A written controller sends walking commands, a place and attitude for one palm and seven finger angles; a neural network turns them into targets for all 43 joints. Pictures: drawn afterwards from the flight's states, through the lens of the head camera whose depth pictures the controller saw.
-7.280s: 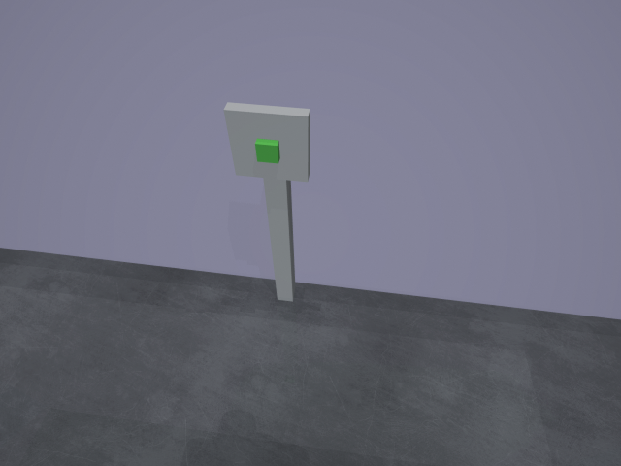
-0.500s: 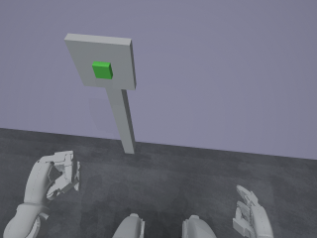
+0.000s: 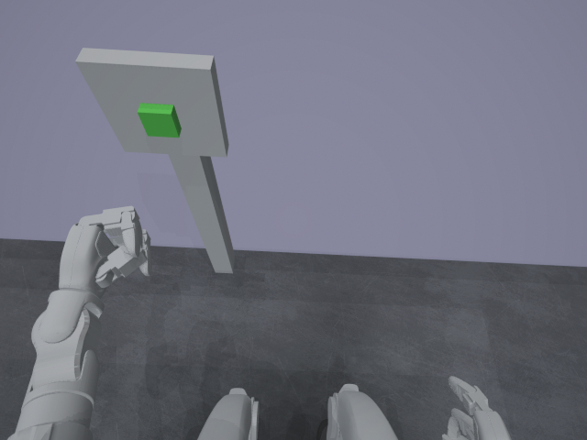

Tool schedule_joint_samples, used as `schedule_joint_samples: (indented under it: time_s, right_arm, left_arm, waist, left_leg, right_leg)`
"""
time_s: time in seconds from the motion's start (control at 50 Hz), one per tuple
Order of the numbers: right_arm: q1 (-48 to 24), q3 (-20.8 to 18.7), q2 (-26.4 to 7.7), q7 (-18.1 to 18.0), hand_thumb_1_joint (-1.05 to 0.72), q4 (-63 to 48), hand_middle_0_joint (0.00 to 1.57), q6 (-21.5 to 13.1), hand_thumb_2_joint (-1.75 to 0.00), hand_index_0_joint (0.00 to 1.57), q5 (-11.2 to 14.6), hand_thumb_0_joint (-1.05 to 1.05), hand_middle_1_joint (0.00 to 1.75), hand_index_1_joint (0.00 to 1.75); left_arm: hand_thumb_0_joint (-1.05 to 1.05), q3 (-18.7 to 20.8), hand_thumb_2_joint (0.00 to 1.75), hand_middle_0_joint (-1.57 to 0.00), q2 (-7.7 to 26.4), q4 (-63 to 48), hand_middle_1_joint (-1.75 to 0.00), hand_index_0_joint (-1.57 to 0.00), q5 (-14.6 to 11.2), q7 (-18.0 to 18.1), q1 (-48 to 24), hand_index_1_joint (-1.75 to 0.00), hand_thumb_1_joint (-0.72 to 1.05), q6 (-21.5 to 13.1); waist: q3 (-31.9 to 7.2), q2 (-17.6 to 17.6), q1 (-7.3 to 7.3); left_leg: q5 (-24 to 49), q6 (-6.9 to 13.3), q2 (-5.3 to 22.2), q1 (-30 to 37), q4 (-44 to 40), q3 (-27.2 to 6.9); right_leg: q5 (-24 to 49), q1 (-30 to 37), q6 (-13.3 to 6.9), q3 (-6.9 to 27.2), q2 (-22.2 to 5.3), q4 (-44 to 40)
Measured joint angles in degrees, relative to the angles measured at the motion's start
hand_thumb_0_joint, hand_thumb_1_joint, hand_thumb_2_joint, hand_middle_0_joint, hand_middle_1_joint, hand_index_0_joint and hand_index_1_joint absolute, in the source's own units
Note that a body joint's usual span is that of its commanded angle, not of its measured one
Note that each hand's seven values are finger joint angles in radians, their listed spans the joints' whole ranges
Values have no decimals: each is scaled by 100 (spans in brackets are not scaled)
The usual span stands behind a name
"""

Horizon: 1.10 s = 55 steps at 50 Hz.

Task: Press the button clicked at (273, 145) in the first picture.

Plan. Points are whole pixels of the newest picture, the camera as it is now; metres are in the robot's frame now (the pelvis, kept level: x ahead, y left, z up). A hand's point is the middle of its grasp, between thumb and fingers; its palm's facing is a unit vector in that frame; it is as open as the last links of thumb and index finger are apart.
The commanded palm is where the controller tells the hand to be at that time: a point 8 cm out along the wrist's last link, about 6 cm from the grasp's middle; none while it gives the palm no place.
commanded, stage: aim a knuckle at the button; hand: left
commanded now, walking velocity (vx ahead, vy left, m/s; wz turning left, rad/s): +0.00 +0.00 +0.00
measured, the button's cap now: (160, 119) +0.56 +0.22 +0.05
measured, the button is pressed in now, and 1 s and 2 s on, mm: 0 0 1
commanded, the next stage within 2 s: press the button with the knuckle in 1.26 s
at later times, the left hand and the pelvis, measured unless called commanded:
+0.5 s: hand (166, 192) +0.44 +0.20 +0.03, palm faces -0.01 -1.00 -0.03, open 3.1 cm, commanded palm +0.43 +0.25 +0.02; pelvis +0.00 +0.01 -0.01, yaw -1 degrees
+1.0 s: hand (170, 186) +0.46 +0.20 +0.02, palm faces +0.00 -1.00 -0.03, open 3.1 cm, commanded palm +0.43 +0.24 +0.02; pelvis +0.00 +0.01 -0.01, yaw -1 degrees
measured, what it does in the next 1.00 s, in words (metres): stands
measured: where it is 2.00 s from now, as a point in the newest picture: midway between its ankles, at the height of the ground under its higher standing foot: outside the picture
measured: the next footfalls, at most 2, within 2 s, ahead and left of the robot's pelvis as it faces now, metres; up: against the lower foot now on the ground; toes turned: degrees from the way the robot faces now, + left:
none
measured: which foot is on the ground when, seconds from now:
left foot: down 0.00-1.00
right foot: down 0.00-1.00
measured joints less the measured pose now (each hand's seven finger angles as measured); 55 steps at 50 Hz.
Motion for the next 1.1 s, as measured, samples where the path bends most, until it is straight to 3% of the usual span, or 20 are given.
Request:
schedule_joint_samples:
  time_s: [0.36, 0.62, 0.8, 1.1]
  right_arm:
    - [62, 50, 88, 137, -91, 187, 21, 417, -90, 20, -80, 1, 30, 30]
    - [188, 67, 26, 195, -91, 293, 21, 729, -90, 20, -196, 1, 30, 30]
    - [370, 48, 10, 263, -91, 194, 21, 1000, -90, 20, -179, 1, 30, 30]
    - [139, 56, 67, 259, -91, 181, 21, 1001, -90, 20, -183, 1, 30, 30]
  left_arm:
    - [2, 201, 90, -130, 168, 1789, -150, -130, 391, 228, -1788, -150, 90, -234]
    - [2, 582, 90, -130, 610, 3127, -150, -130, 661, 269, -3101, -150, 90, -491]
    - [2, 739, 90, -130, 652, 2952, -150, -130, 623, 170, -2891, -150, 90, -500]
    - [2, 502, 90, -130, 491, 2905, -150, -130, 646, 304, -2828, -150, 90, -591]
  waist:
    - [-10, 13, -180]
    - [38, 48, -451]
    - [74, 55, -498]
    - [29, 18, -433]
  left_leg:
    - [-7, 64, -1, -341, 87, 94]
    - [-32, 74, 25, -805, 340, 83]
    - [-19, 89, 69, -826, 280, 153]
    - [-9, 73, 46, -649, 179, 78]
  right_leg:
    - [35, -366, 62, 95, 0, 72]
    - [44, -814, 63, 85, 20, 275]
    - [94, -870, 77, 155, 69, 213]
    - [86, -648, 69, 84, 51, 86]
